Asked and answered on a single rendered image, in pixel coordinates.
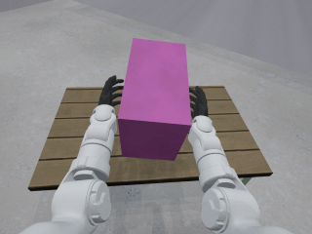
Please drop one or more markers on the right robot hand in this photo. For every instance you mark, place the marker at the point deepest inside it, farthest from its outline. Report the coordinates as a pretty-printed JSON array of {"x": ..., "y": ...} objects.
[{"x": 201, "y": 105}]

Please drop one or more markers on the left robot upper arm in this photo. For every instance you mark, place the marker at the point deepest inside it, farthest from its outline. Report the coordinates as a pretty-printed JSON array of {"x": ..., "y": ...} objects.
[{"x": 79, "y": 206}]

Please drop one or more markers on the carton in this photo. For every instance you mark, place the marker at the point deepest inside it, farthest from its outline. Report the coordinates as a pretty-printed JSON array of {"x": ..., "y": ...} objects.
[{"x": 155, "y": 115}]

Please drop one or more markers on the table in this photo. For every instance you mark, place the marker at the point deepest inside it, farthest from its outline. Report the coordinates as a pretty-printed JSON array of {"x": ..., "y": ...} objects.
[{"x": 72, "y": 120}]

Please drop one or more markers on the right robot upper arm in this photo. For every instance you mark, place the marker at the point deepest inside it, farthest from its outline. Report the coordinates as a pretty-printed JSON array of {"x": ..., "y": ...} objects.
[{"x": 234, "y": 211}]

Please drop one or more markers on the left robot hand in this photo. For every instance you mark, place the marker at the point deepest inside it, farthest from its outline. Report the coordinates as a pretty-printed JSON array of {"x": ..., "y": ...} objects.
[{"x": 106, "y": 96}]

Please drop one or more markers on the robot right forearm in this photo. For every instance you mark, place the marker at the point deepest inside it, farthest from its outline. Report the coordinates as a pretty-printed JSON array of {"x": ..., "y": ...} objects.
[{"x": 210, "y": 158}]

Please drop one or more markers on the robot left forearm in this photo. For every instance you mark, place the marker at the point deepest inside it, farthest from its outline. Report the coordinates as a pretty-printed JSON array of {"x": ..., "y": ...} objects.
[{"x": 94, "y": 154}]

